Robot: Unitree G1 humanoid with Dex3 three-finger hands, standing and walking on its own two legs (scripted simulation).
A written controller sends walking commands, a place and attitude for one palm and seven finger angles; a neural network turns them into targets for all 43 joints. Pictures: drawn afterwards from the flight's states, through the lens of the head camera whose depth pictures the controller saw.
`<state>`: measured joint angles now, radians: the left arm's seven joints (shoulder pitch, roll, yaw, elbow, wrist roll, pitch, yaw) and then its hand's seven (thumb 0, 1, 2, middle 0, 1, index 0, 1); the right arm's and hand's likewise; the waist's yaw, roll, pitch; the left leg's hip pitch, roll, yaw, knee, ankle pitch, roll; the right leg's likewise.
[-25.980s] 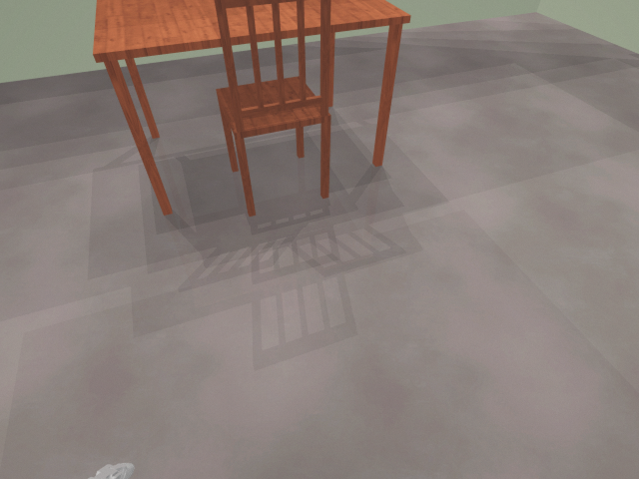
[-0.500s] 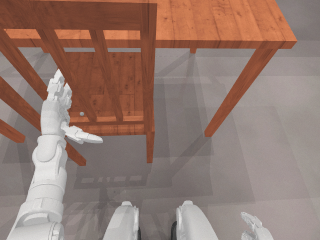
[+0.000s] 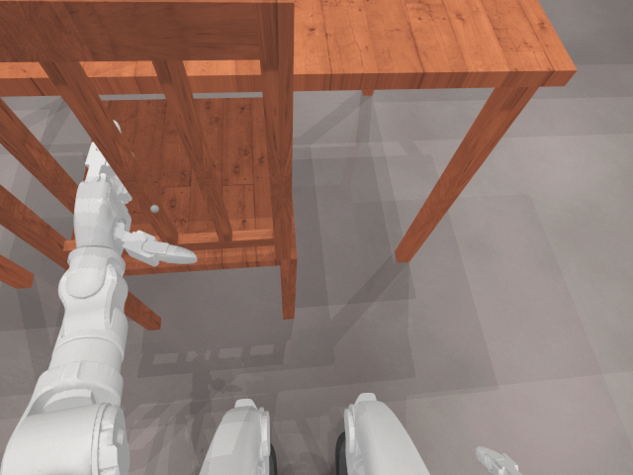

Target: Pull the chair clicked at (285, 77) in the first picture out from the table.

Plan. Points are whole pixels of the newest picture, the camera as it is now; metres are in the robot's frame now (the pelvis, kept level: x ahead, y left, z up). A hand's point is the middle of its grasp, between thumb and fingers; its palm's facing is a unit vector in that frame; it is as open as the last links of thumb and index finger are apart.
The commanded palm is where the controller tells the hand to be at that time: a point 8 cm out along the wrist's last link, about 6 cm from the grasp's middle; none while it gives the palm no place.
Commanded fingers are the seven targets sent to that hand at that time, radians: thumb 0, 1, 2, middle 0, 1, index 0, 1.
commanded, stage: push the fingers through the gap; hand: left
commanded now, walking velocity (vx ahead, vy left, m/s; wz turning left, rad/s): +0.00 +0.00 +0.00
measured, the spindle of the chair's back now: (132, 177) +0.47 +0.21 +0.05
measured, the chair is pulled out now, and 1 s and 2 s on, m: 0.00 0.00 0.04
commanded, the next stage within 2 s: hook a spindle and tug to test in 0.18 s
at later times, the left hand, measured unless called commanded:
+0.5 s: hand (158, 210) +0.43 +0.19 +0.02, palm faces +0.08 -1.00 -0.04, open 16.4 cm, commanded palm +0.40 +0.23 +0.02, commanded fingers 0.00 -0.50 0.30 -0.27 -0.74 -0.27 -0.74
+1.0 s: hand (153, 207) +0.43 +0.19 +0.03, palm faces +0.08 -1.00 -0.03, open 8.5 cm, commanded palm +0.40 +0.24 +0.02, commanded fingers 0.00 0.73 0.83 -0.50 -1.45 -0.50 -1.45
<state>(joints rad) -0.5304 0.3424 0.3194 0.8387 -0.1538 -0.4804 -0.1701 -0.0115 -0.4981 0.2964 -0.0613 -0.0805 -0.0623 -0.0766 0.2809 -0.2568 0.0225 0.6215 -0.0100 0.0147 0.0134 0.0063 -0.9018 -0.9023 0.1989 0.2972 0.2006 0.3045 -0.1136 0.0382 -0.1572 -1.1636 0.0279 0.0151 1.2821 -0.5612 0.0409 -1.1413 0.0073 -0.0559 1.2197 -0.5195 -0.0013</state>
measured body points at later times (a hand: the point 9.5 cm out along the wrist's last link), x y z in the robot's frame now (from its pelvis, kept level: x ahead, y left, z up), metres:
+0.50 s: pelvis +0.00 +0.00 +0.00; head +0.13 +0.01 +0.43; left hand +0.42 +0.24 +0.03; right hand +0.09 -0.26 -0.12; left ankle +0.02 +0.09 -0.62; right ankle +0.03 -0.12 -0.62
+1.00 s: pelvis +0.00 +0.00 +0.00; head +0.13 +0.02 +0.43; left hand +0.42 +0.24 +0.03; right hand +0.08 -0.26 -0.12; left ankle +0.02 +0.09 -0.62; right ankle +0.03 -0.12 -0.62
